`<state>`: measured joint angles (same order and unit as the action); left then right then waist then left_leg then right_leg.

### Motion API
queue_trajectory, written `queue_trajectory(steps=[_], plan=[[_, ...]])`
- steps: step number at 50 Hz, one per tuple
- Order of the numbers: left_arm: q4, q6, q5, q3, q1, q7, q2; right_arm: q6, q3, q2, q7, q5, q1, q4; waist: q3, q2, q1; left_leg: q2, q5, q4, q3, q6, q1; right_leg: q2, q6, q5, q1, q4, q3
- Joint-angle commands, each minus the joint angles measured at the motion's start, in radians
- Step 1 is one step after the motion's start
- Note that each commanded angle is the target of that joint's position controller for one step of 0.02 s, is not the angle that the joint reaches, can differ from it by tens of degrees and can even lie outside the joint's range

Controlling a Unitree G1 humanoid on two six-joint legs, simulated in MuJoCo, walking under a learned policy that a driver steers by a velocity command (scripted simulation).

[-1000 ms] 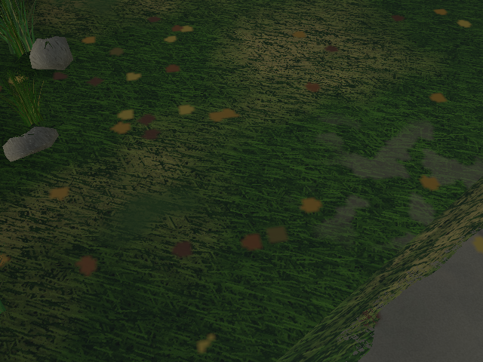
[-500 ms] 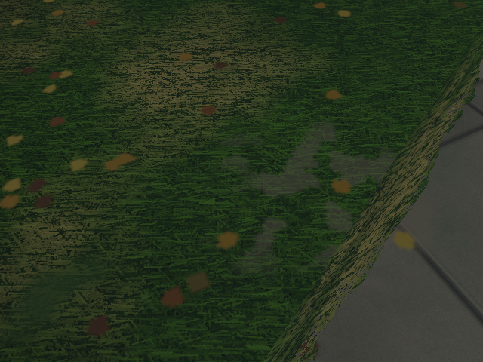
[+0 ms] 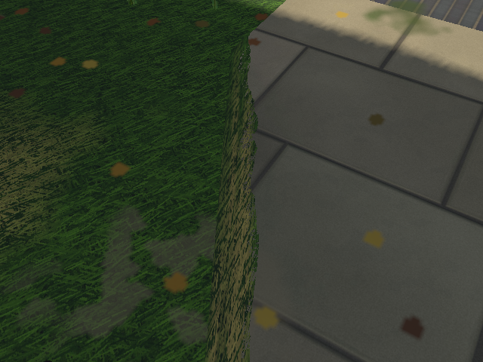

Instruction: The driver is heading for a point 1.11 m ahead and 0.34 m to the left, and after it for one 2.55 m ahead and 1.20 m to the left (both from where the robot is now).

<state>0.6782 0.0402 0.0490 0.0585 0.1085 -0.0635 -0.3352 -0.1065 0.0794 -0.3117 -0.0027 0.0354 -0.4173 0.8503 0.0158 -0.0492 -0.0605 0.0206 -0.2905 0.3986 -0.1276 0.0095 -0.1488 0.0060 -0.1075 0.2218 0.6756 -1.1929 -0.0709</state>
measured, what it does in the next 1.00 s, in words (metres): walks ahead, turning left: right foot, then left foot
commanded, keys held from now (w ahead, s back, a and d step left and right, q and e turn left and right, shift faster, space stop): w+q+shift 0.90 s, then w+e+shift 0.10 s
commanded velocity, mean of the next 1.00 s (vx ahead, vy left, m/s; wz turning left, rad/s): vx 1.00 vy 0.00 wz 0.67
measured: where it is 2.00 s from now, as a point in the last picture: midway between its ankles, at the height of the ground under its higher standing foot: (74, 108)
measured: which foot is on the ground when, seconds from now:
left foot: down 0.00-0.20, up 0.22-0.62, down 0.64-1.00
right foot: up 0.00-0.18, down 0.20-0.64, up 0.66-1.00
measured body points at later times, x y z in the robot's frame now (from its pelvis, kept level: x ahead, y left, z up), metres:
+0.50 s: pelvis +0.45 +0.00 -0.01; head +0.47 +0.01 +0.44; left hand +0.32 +0.26 -0.13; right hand +0.71 -0.20 -0.09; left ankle +0.56 +0.15 -0.66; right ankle +0.34 -0.13 -0.74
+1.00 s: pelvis +0.86 +0.20 -0.01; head +0.89 +0.23 +0.44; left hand +0.94 +0.53 -0.06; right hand +1.03 -0.04 -0.12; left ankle +0.71 +0.13 -0.74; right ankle +1.15 +0.22 -0.69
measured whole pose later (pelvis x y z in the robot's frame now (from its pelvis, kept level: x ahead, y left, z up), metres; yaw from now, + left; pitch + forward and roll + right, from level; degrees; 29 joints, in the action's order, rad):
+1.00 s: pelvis +0.86 +0.20 -0.01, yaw +43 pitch +2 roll +0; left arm 0.59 0.06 0.04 -0.03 -0.03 -0.02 -0.25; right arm -0.08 0.07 -0.31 -0.02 -0.01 -0.46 0.84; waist -0.04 -0.01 -0.12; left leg 0.18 -0.34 0.24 0.22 0.18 0.10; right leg 0.10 0.01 -0.11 0.70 -0.61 -0.03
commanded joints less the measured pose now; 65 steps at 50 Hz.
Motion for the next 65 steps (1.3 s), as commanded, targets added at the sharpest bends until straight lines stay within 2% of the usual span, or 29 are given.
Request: queue_trajectory(steps=[1, 4, 7, 9, 10, 11, 12, 14, 18, 22, 26, 28, 30, 32, 33, 34, 35, 37, 39, 43, 50, 52, 54, 55, 56, 57, 59, 62, 65], plan=[[-0.112, 0.012, 0.01, -0.035, -0.059, -0.019, 0.011, -0.031, -0.013, -0.04, -0.012, -0.017, 0.061, -0.044, -0.135, 0.089, 0.106, -0.246, 0.026, -0.332, 0.28, 0.173, -0.062, 0.083, 0.027, -0.124, 0.123, 0.203, -0.03], [-0.13, 0.03, -0.006, -0.06, -0.176, -0.04, 0.034, -0.032, -0.004, -0.097, -0.022, -0.035, 0.018, -0.037, -0.145, 0.067, 0.067, -0.203, 0.288, -0.418, 0.192, 0.157, -0.225, 0.042, 0.038, -0.259, -0.238, 0.449, 0.115], [-0.116, 0.04, -0.006, -0.045, -0.169, -0.01, -0.018, -0.02, 0.009, -0.18, -0.021, -0.03, -0.048, -0.008, -0.09, 0.083, 0.074, -0.225, 0.723, -0.249, 0.174, 0.151, 0.009, -0.01, 0.031, -0.137, -0.306, 0.565, 0.128], [-0.029, 0.049, 0.007, -0.012, 0.117, 0.025, -0.079, -0.003, 0.012, -0.207, -0.013, -0.031, -0.068, 0.012, 0.097, 0.11, 0.212, -0.184, 0.875, 0.182, 0.146, 0.124, -0.01, -0.061, 0.018, -0.059, -0.671, 0.635, 0.129], [0.005, 0.053, 0.029, 0.015, 0.282, 0.05, -0.151, -0.004, -0.001, -0.158, -0.014, -0.034, -0.058, -0.004, 0.201, 0.085, 0.283, -0.125, 0.597, 0.49, 0.134, 0.112, -0.233, 0.099, 0.008, 0.081, -0.934, 0.62, -0.017], [0.007, 0.06, 0.056, 0.034, 0.355, 0.065, -0.237, -0.005, -0.036, 0.028, -0.017, -0.051, -0.12, -0.054, 0.353, -0.17, 0.213, -0.026, -0.196, 0.87, 0.154, 0.101, -0.508, 0.426, -0.015, 0.423, -1.146, 0.714, -0.466], [0.004, 0.049, 0.029, 0.037, 0.355, 0.063, -0.223, 0.001, -0.022, -0.036, -0.012, -0.073, -0.096, -0.079, 0.411, -0.173, 0.218, -0.016, -0.137, 1.01, 0.213, 0.122, -0.579, 0.478, -0.044, 0.507, -1.061, 0.9, -0.73], [0.025, 0.056, 0.006, 0.01, 0.204, 0.057, -0.078, 0.016, -0.019, -0.041, -0.018, -0.048, 0.045, -0.086, 0.092, -0.034, 0.149, -0.104, 0.041, 0.952, 0.199, 0.113, -0.64, 0.366, -0.026, 0.285, -0.789, 0.909, -0.404], [0.086, 0.085, -0.024, -0.01, 0.199, 0.053, 0.014, 0.079, -0.02, 0.023, -0.047, -0.016, 0.078, -0.09, -0.022, -0.041, 0.051, -0.16, 0.057, 0.893, 0.188, 0.08, -0.604, 0.287, 0.011, -0.057, -0.61, 0.983, -0.083], [0.131, 0.108, -0.031, -0.014, 0.203, 0.053, 0.034, 0.095, -0.035, 0.039, -0.072, -0.01, 0.256, -0.171, -0.109, -0.042, 0.028, -0.157, 0.248, 0.761, 0.126, 0.08, -0.65, 0.222, 0.038, -0.292, -0.558, 1.056, 0.18], [0.156, 0.108, -0.028, -0.003, 0.228, 0.071, -0.04, 0.091, -0.052, 0.013, -0.097, -0.01, 0.397, -0.222, -0.165, 0.021, 0.029, -0.091, 0.374, 0.428, -0.016, 0.139, -0.494, 0.186, 0.07, -0.556, -0.578, 1.095, 0.348], [0.159, 0.094, -0.025, 0.007, 0.27, 0.084, -0.101, 0.088, -0.048, -0.018, -0.095, -0.014, 0.375, -0.211, -0.112, -0.004, 0.007, -0.005, 0.342, 0.367, -0.087, 0.172, -0.379, 0.2, 0.089, -1.017, -0.684, 0.967, 0.37], [0.14, 0.059, -0.013, 0.027, 0.235, 0.101, -0.173, 0.087, -0.025, -0.082, -0.08, -0.019, 0.162, -0.156, 0.02, -0.058, -0.12, 0.06, 0.229, 0.366, -0.082, 0.205, -0.154, 0.24, 0.088, -1.301, -0.728, 0.663, 0.354], [0.113, 0.029, -0.001, 0.037, 0.174, 0.092, -0.184, 0.089, 0.03, -0.175, -0.041, -0.022, -0.182, -0.043, 0.165, 0.015, -0.251, 0.081, 0.078, 0.288, 0.042, 0.261, 0.276, 0.189, 0.074, -0.911, -0.502, 0.039, 0.316], [0.08, 0.04, 0.009, -0.004, 0.158, 0.07, -0.019, 0.101, 0.049, -0.241, -0.02, -0.038, -0.076, -0.041, 0.041, 0.283, -0.126, -0.057, 0.145, 0.254, 0.295, 0.294, 0.316, -0.008, 0.101, 0.164, -0.16, -0.353, 0.286], [-0.043, 0.063, -0.019, -0.016, 0.236, 0.065, -0.021, 0.112, 0.067, -0.342, -0.02, -0.009, -0.018, -0.096, 0.242, 0.357, -0.022, -0.234, 0.025, 0.039, 0.844, 0.5, 0.587, -0.073, 0.131, 0.286, 0.169, -0.547, 0.071], [-0.051, 0.092, -0.008, -0.021, 0.159, 0.068, -0.069, 0.113, 0.07, -0.299, -0.011, -0.012, -0.012, -0.124, 0.22, 0.162, -0.061, -0.285, -0.161, -0.142, 0.979, 0.479, 0.547, -0.009, 0.117, 0.2, 0.244, -0.48, -0.026], [-0.042, 0.098, 0.001, -0.026, 0.095, 0.072, -0.075, 0.091, 0.046, -0.197, 0.001, -0.02, 0.035, -0.094, -0.001, -0.048, 0.027, -0.223, -0.068, -0.183, 0.83, 0.392, 0.214, 0.07, 0.121, 0.12, 0.149, -0.266, -0.026], [-0.034, 0.052, 0.03, -0.035, 0.111, 0.07, -0.055, 0.059, 0.026, -0.153, 0.006, -0.028, 0.079, -0.101, -0.057, -0.073, 0.095, -0.14, 0.096, -0.185, 0.672, 0.367, -0.02, 0.11, 0.153, 0.138, 0.014, -0.145, -0.025], [-0.121, 0.017, 0.017, -0.057, -0.076, 0.052, 0.0, 0.025, 0.022, -0.147, -0.003, -0.035, 0.058, -0.102, -0.127, -0.028, 0.068, -0.027, 0.227, -0.235, 0.518, 0.329, -0.229, 0.121, 0.19, -0.021, -0.075, 0.203, 0.049], [-0.145, 0.037, -0.017, -0.062, -0.202, 0.041, 0.001, 0.002, 0.017, -0.141, -0.007, -0.039, -0.062, -0.037, -0.067, 0.085, -0.053, -0.069, 0.735, -0.205, 0.403, 0.197, 0.107, 0.027, 0.069, -0.402, -0.214, 0.668, 0.137], [-0.112, 0.04, -0.019, -0.031, -0.086, 0.051, -0.066, 0.002, 0.026, -0.195, 0.005, -0.018, -0.055, -0.027, 0.011, 0.133, 0.015, -0.114, 1.079, -0.039, 0.369, 0.159, 0.268, -0.037, 0.024, -0.23, -0.292, 0.681, 0.153], [0.001, 0.034, -0.035, 0.009, 0.286, 0.074, -0.133, 0.023, 0.029, -0.21, 0.016, 0.02, 0.031, -0.034, 0.159, 0.153, 0.22, -0.105, 1.191, 0.383, 0.29, 0.133, 0.222, -0.052, -0.022, -0.08, -0.596, 0.679, 0.159], [0.048, 0.027, -0.025, 0.03, 0.503, 0.088, -0.186, 0.021, 0.01, -0.141, 0.02, 0.027, 0.074, -0.057, 0.256, 0.061, 0.312, -0.048, 0.871, 0.791, 0.232, 0.123, 0.009, 0.085, -0.07, 0.149, -0.837, 0.6, -0.011], [0.069, 0.023, -0.015, 0.051, 0.453, 0.07, -0.252, 0.003, -0.018, -0.023, -0.006, -0.035, -0.058, -0.104, 0.316, -0.382, 0.141, 0.173, -0.058, 1.12, 0.198, 0.038, -0.424, 0.31, -0.243, 0.322, -1.067, 0.837, -0.723], [0.04, 0.017, -0.024, 0.046, 0.321, 0.046, -0.165, -0.005, -0.034, -0.074, 0.002, -0.004, -0.002, -0.103, 0.199, -0.17, 0.134, 0.082, -0.069, 1.13, 0.242, 0.068, -0.603, 0.295, -0.264, 0.386, -1.015, 0.933, -0.843], [0.06, 0.024, -0.033, 0.032, 0.285, 0.037, -0.076, -0.016, -0.042, -0.097, -0.004, 0.016, 0.19, -0.148, 0.036, 0.097, 0.124, -0.016, 0.016, 0.98, 0.253, 0.059, -0.585, 0.234, -0.223, 0.223, -0.767, 0.939, -0.593], [0.128, 0.04, -0.037, 0.018, 0.327, 0.05, -0.056, 0.015, -0.067, -0.049, -0.02, 0.053, 0.241, -0.211, -0.059, 0.038, 0.047, -0.067, -0.033, 0.783, 0.232, 0.016, -0.531, 0.122, -0.188, 0.098, -0.552, 0.984, -0.449], [0.121, 0.049, -0.041, 0.031, 0.327, 0.053, -0.092, 0.024, -0.088, -0.048, -0.032, 0.039, 0.368, -0.28, -0.118, 0.026, 0.051, -0.092, 0.029, 0.546, 0.178, -0.031, -0.494, 0.093, -0.202, 0.035, -0.383, 1.07, -0.384]])
Keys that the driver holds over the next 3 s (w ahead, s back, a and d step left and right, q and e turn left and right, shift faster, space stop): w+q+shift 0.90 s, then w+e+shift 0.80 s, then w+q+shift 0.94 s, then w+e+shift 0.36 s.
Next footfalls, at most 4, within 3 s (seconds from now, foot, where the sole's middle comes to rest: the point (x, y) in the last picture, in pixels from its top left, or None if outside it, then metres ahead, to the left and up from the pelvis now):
0.20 right None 0.38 -0.13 -0.77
0.64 left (188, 283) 0.74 0.15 -0.77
1.08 right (147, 179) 1.17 0.30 -0.77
1.52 left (48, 149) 1.35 0.69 -0.77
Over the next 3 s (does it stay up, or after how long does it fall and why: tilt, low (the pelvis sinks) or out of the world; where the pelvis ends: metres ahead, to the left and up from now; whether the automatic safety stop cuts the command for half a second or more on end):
stays up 2.47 1.15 0.00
